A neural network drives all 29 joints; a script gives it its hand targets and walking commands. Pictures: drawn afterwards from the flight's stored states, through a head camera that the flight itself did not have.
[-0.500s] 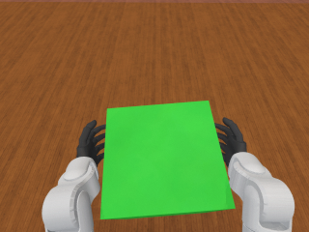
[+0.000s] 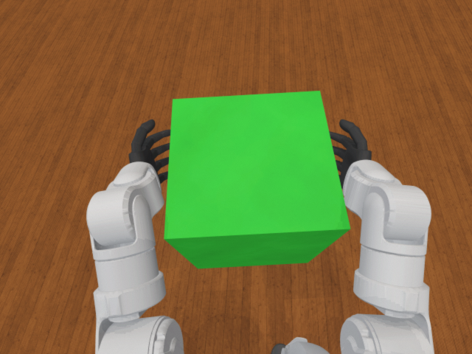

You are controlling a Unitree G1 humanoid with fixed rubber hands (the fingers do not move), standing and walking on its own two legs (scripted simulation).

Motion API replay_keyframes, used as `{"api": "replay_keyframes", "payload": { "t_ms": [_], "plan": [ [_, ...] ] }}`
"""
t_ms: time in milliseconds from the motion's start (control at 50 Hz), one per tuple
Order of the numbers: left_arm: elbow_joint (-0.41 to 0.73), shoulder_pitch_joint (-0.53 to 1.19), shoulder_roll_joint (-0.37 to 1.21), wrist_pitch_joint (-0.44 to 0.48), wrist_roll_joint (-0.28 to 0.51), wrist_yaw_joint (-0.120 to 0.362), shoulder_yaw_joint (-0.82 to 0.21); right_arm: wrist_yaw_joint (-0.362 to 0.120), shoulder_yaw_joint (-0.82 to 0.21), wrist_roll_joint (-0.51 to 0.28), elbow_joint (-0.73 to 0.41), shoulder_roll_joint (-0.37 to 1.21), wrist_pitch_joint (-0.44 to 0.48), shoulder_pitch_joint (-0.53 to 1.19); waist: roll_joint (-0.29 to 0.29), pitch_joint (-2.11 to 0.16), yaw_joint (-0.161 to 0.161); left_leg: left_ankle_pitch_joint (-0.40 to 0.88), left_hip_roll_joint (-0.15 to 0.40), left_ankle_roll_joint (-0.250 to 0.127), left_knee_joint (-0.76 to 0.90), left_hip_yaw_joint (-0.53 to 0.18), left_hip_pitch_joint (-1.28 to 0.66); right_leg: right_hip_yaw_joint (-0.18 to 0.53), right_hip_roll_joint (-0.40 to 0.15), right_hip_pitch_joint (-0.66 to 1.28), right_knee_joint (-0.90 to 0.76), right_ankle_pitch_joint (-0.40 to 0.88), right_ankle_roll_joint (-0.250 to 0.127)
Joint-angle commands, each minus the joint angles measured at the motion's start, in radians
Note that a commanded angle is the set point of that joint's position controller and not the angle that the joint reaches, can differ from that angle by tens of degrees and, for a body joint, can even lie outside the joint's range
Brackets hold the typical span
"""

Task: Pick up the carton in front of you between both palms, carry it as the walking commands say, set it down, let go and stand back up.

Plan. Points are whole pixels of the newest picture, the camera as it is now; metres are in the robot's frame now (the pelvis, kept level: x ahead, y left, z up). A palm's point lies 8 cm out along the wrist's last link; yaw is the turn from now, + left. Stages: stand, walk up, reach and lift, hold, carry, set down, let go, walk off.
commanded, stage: carry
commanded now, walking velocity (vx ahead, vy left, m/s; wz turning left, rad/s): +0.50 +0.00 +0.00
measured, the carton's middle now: (249, 192) +0.37 +0.00 +0.07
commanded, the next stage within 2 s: none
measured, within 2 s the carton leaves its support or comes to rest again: neither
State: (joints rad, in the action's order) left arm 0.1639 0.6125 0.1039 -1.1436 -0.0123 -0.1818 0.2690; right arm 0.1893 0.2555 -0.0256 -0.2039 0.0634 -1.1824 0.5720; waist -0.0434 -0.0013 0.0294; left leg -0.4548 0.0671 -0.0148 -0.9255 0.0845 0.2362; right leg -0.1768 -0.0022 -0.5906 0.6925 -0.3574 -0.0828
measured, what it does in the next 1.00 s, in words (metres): climbs: left foot 0.03 m higher, then right foot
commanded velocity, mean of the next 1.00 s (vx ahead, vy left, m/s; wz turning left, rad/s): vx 0.15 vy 0.00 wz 0.00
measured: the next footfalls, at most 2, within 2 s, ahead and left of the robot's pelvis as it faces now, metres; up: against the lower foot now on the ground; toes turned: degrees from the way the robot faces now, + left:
left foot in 0.34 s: +0.41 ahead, +0.11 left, +0.03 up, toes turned +6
right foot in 0.68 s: +0.56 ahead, -0.08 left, +0.06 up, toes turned -6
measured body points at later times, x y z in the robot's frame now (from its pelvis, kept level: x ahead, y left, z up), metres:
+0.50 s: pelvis +0.33 +0.03 +0.06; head +0.39 +0.03 +0.50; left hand +0.70 +0.15 +0.17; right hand +0.66 -0.15 +0.17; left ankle +0.37 +0.11 -0.67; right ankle +0.25 -0.08 -0.56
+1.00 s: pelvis +0.51 +0.01 +0.08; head +0.53 +0.02 +0.53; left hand +0.87 +0.18 +0.22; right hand +0.87 -0.13 +0.22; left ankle +0.45 +0.11 -0.66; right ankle +0.52 -0.07 -0.65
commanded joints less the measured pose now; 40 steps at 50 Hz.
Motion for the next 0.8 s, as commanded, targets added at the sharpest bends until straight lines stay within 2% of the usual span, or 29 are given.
{"api": "replay_keyframes", "payload": {
  "t_ms": [0, 20, 40, 60, 100, 160, 200, 240, 260, 280, 300, 320, 340, 360, 380, 400, 420, 460, 500, 540, 580, 600, 640, 660, 680, 700, 720, 740, 780],
  "plan": [
    [0.084, 0.449, 0.692, -0.016, 0.219, 0.028, -0.599, -0.022, -0.593, -0.177, -0.119, 0.730, 0.027, 0.585, 0.276, -0.582, 0.085, -0.038, -0.082, -0.018, -0.617, -0.113, 0.632, 0.676, -0.346, 1.013, -0.256, 0.462, -0.256],
    [0.130, 0.490, 0.742, -0.006, 0.256, 0.041, -0.637, -0.023, -0.584, -0.168, -0.135, 0.750, 0.037, 0.584, 0.152, -0.555, 0.098, -0.026, -0.053, -0.030, -0.612, -0.124, 0.671, 0.602, -0.334, 0.977, -0.205, 0.563, -0.231],
    [0.183, 0.522, 0.779, 0.005, 0.284, 0.053, -0.672, -0.026, -0.583, -0.155, -0.153, 0.764, 0.048, 0.568, 0.091, -0.531, 0.084, 0.010, -0.024, -0.038, -0.550, -0.129, 0.658, 0.541, -0.315, 0.915, -0.210, 0.549, -0.188],
    [0.224, 0.533, 0.798, 0.016, 0.296, 0.061, -0.700, -0.026, -0.582, -0.131, -0.170, 0.764, 0.061, 0.542, 0.087, -0.529, 0.063, 0.041, -0.011, -0.042, -0.497, -0.132, 0.633, 0.498, -0.294, 0.873, -0.234, 0.450, -0.159],
    [0.282, 0.528, 0.800, 0.034, 0.323, 0.072, -0.740, -0.023, -0.592, -0.103, -0.206, 0.747, 0.082, 0.490, 0.111, -0.525, 0.053, 0.052, -0.010, -0.036, -0.434, -0.110, 0.638, 0.454, -0.289, 0.853, -0.261, 0.369, -0.148],
    [0.313, 0.480, 0.748, 0.044, 0.340, 0.080, -0.769, -0.015, -0.616, -0.090, -0.244, 0.700, 0.098, 0.447, 0.132, -0.472, 0.060, 0.052, 0.000, -0.021, -0.255, -0.066, 0.674, 0.374, -0.277, 0.821, -0.296, 0.420, -0.160],
    [0.306, 0.467, 0.702, 0.040, 0.347, 0.081, -0.772, -0.012, -0.624, -0.096, -0.255, 0.660, 0.096, 0.443, 0.141, -0.430, 0.047, 0.141, -0.011, -0.018, -0.017, -0.025, 0.536, 0.266, -0.226, 0.708, -0.319, 0.469, -0.133],
    [0.269, 0.444, 0.657, 0.028, 0.340, 0.078, -0.758, -0.012, -0.628, -0.105, -0.234, 0.626, 0.082, 0.434, 0.189, -0.401, 0.032, 0.187, -0.064, -0.034, 0.168, 0.072, 0.350, 0.162, -0.185, 0.615, -0.329, 0.541, -0.096],
    [0.243, 0.426, 0.638, 0.021, 0.327, 0.074, -0.746, -0.013, -0.630, -0.109, -0.220, 0.613, 0.073, 0.429, 0.220, -0.406, 0.005, 0.167, -0.100, -0.044, 0.208, 0.125, 0.255, 0.137, -0.187, 0.596, -0.294, 0.649, -0.082],
    [0.216, 0.411, 0.621, 0.013, 0.309, 0.068, -0.729, -0.015, -0.629, -0.114, -0.198, 0.608, 0.064, 0.417, 0.225, -0.428, -0.047, 0.195, -0.136, -0.058, 0.261, 0.164, 0.123, 0.088, -0.186, 0.569, -0.185, 0.799, -0.055],
    [0.190, 0.389, 0.605, 0.003, 0.287, 0.061, -0.711, -0.016, -0.625, -0.120, -0.164, 0.598, 0.055, 0.395, 0.167, -0.487, -0.106, 0.226, -0.177, -0.074, 0.343, 0.203, -0.071, 0.014, -0.151, 0.528, 0.001, 0.876, -0.020],
    [0.173, 0.380, 0.583, -0.005, 0.257, 0.051, -0.684, -0.018, -0.626, -0.129, -0.148, 0.597, 0.046, 0.377, 0.073, -0.547, -0.151, 0.210, -0.091, -0.082, 0.356, 0.057, -0.305, 0.038, -0.120, 0.367, 0.192, 0.624, 0.019],
    [0.152, 0.330, 0.583, -0.017, 0.228, 0.045, -0.640, -0.014, -0.627, -0.138, -0.131, 0.588, 0.041, 0.399, -0.239, -0.664, -0.137, 0.263, 0.245, -0.251, 0.466, -0.544, -0.527, 0.070, 0.006, 0.087, 0.493, 0.129, 0.092],
    [0.158, 0.364, 0.566, -0.023, 0.206, 0.038, -0.610, -0.018, -0.641, -0.158, -0.107, 0.637, 0.033, 0.387, -0.269, -0.619, -0.142, 0.570, 0.276, -0.314, 0.559, -0.736, -0.550, 0.152, 0.091, -0.069, 0.698, -0.190, 0.092],
    [0.135, 0.368, 0.599, -0.025, 0.184, 0.033, -0.588, -0.029, -0.666, -0.193, -0.153, 0.665, 0.029, 0.454, -0.151, -0.561, -0.120, 0.815, 0.275, -0.309, 0.471, -0.610, -0.532, 0.210, 0.051, -0.150, 0.800, -0.185, 0.070],
    [0.129, 0.367, 0.619, -0.025, 0.163, 0.031, -0.561, -0.045, -0.702, -0.241, -0.179, 0.714, 0.028, 0.507, -0.028, -0.518, -0.128, 0.924, 0.253, -0.275, 0.413, -0.498, -0.492, 0.206, 0.018, -0.200, 0.793, -0.160, 0.056],
    [0.117, 0.365, 0.643, -0.025, 0.146, 0.031, -0.549, -0.062, -0.732, -0.279, -0.209, 0.755, 0.032, 0.568, 0.012, -0.484, -0.116, 0.945, 0.230, -0.237, 0.411, -0.421, -0.446, 0.206, -0.002, -0.217, 0.746, -0.142, 0.048],
    [0.124, 0.386, 0.672, -0.016, 0.124, 0.034, -0.554, -0.085, -0.761, -0.324, -0.237, 0.810, 0.043, 0.640, -0.018, -0.492, -0.082, 0.864, 0.204, -0.191, 0.448, -0.329, -0.407, 0.194, -0.026, -0.176, 0.623, -0.076, 0.043],
    [0.137, 0.401, 0.676, -0.007, 0.118, 0.033, -0.577, -0.094, -0.758, -0.337, -0.242, 0.810, 0.049, 0.648, -0.048, -0.490, -0.071, 0.895, 0.198, -0.187, 0.465, -0.253, -0.384, 0.163, -0.021, -0.139, 0.467, -0.069, 0.051],
    [0.153, 0.408, 0.665, -0.005, 0.124, 0.028, -0.595, -0.090, -0.737, -0.322, -0.227, 0.780, 0.045, 0.625, -0.068, -0.476, -0.069, 0.927, 0.171, -0.184, 0.459, -0.150, -0.332, 0.123, -0.009, -0.054, 0.252, -0.057, 0.061],
    [0.150, 0.400, 0.642, -0.013, 0.136, 0.023, -0.607, -0.077, -0.699, -0.285, -0.189, 0.737, 0.033, 0.571, -0.121, -0.467, -0.064, 0.935, 0.139, -0.152, 0.432, -0.060, -0.258, 0.067, 0.024, 0.073, 0.079, 0.029, 0.062],
    [0.146, 0.402, 0.630, -0.020, 0.145, 0.023, -0.610, -0.069, -0.678, -0.261, -0.164, 0.713, 0.024, 0.542, -0.137, -0.462, -0.062, 0.928, 0.134, -0.138, 0.411, -0.041, -0.240, 0.048, 0.036, 0.119, 0.011, 0.080, 0.062],
    [0.128, 0.395, 0.610, -0.037, 0.162, 0.024, -0.608, -0.051, -0.639, -0.214, -0.124, 0.675, 0.007, 0.502, -0.093, -0.477, -0.028, 0.839, 0.104, -0.085, 0.306, 0.016, -0.162, 0.007, 0.049, 0.315, -0.176, 0.263, 0.039],
    [0.123, 0.417, 0.605, -0.045, 0.172, 0.029, -0.607, -0.042, -0.615, -0.187, -0.102, 0.652, -0.001, 0.494, -0.055, -0.490, -0.006, 0.721, 0.089, -0.039, 0.254, 0.003, -0.045, 0.112, -0.026, 0.467, -0.190, 0.418, 0.003],
    [0.102, 0.449, 0.592, -0.052, 0.174, 0.029, -0.602, -0.036, -0.595, -0.170, -0.095, 0.642, -0.013, 0.506, 0.128, -0.564, -0.004, 0.331, 0.017, 0.021, 0.115, 0.015, 0.076, 0.371, -0.245, 0.638, -0.129, 0.864, -0.096],
    [0.077, 0.442, 0.608, -0.059, 0.188, 0.029, -0.603, -0.031, -0.588, -0.161, -0.090, 0.642, -0.023, 0.513, 0.252, -0.600, 0.007, -0.077, -0.058, 0.031, 0.066, -0.015, 0.175, 0.493, -0.319, 0.729, -0.162, 0.971, -0.188],
    [0.086, 0.442, 0.633, -0.062, 0.205, 0.034, -0.612, -0.030, -0.587, -0.152, -0.094, 0.654, -0.027, 0.531, 0.252, -0.569, 0.010, -0.209, -0.064, 0.021, 0.055, -0.060, 0.226, 0.515, -0.329, 0.725, -0.193, 0.922, -0.202],
    [0.096, 0.483, 0.672, -0.063, 0.225, 0.043, -0.626, -0.031, -0.585, -0.148, -0.091, 0.681, -0.026, 0.560, 0.200, -0.537, 0.008, -0.199, -0.056, 0.014, 0.096, -0.083, 0.242, 0.484, -0.310, 0.716, -0.197, 0.901, -0.180],
    [0.120, 0.550, 0.739, -0.057, 0.264, 0.062, -0.653, -0.037, -0.580, -0.147, -0.086, 0.726, -0.018, 0.580, 0.162, -0.518, -0.009, -0.110, -0.049, 0.007, 0.303, -0.081, 0.159, 0.374, -0.250, 0.676, -0.184, 0.834, -0.112]
  ]
}}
